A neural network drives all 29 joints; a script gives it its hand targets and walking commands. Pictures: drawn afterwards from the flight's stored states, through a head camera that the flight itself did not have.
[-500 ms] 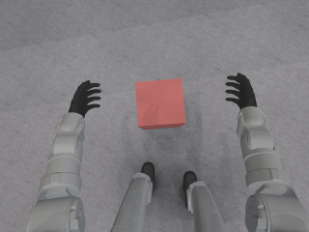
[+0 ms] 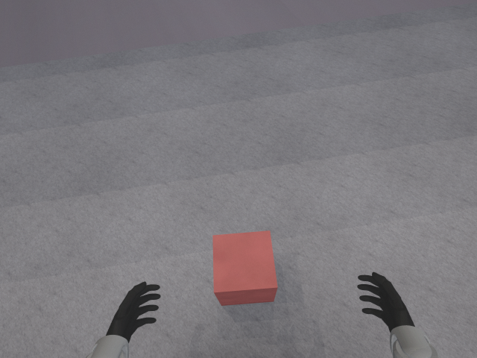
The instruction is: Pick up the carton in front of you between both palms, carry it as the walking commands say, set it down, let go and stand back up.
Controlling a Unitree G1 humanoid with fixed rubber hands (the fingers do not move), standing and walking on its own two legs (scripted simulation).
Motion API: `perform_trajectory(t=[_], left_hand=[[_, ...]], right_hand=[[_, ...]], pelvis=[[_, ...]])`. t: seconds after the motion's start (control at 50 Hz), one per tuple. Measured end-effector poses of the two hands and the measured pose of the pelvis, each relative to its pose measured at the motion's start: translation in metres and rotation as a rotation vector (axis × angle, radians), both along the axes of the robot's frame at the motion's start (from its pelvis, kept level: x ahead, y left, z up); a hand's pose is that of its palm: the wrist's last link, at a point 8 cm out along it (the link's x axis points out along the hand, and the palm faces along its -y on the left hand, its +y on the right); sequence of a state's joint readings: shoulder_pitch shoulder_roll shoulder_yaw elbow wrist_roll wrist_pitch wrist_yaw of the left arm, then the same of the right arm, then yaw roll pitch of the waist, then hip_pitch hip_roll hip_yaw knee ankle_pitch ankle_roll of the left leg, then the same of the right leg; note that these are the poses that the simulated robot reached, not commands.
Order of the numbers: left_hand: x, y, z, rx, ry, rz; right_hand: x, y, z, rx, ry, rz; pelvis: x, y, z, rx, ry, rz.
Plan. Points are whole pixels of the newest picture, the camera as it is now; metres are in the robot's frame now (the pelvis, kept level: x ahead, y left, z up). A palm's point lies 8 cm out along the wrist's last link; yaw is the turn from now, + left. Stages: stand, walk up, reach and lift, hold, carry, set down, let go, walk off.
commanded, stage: let go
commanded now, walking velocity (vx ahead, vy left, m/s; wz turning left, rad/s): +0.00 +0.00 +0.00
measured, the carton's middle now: (244, 269) +0.44 +0.06 -0.65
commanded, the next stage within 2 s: stand in 0.56 s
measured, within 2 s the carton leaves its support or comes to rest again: neither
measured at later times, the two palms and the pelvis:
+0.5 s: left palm (124, 329) +0.17 +0.23 -0.06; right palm (420, 348) +0.17 -0.24 -0.06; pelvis +0.01 -0.01 +0.00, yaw +1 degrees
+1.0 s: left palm (91, 342) +0.15 +0.30 -0.09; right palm out of the picture +0.15 -0.28 -0.07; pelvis +0.02 +0.01 +0.00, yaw -1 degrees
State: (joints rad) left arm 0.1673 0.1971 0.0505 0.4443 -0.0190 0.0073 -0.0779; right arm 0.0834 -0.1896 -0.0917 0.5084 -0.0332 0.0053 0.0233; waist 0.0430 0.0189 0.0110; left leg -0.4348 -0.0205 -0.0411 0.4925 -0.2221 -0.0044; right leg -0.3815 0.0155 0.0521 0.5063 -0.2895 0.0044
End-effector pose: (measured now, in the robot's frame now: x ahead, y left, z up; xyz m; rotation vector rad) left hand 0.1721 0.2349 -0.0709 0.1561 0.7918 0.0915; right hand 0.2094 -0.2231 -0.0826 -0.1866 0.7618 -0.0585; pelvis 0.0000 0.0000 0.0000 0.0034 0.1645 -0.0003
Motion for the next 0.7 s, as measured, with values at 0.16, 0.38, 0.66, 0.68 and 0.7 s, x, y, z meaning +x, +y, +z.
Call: perform_trajectory(t=[0.16,0.38,0.66,0.68,0.7], left_hand=[[-0.009,-0.013,0.008,-0.001,0.0,-0.023],[0.003,-0.018,0.01,0.004,0.002,-0.039],[-0.004,0.025,0.003,0.124,0.017,0.011],[-0.006,0.031,0.0,0.133,0.024,0.013],[-0.008,0.036,-0.002,0.14,0.033,0.014]], right_hand=[[-0.031,-0.019,0.018,-0.001,0.014,-0.012],[-0.039,-0.024,0.024,0.005,0.03,-0.021],[-0.048,-0.029,0.009,-0.118,0.081,-0.024],[-0.051,-0.034,0.009,-0.137,0.093,-0.03],[-0.053,-0.039,0.009,-0.154,0.104,-0.037]], pelvis=[[0.008,-0.012,0.006,0.009,-0.15,0.007],[0.011,-0.014,0.005,0.008,-0.235,-0.001],[0.012,-0.001,0.0,-0.003,-0.192,0.004],[0.013,0.0,0.0,-0.005,-0.186,0.003],[0.013,0.001,-0.001,-0.006,-0.181,0.002]])
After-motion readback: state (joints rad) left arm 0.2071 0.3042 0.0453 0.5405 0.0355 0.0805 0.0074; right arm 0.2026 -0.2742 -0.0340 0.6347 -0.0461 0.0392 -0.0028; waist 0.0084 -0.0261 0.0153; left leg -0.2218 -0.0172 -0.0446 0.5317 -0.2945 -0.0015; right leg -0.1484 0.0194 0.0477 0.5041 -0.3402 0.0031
